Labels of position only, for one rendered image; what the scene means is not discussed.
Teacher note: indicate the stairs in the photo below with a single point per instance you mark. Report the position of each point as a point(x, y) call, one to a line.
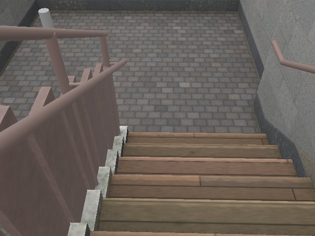
point(206, 184)

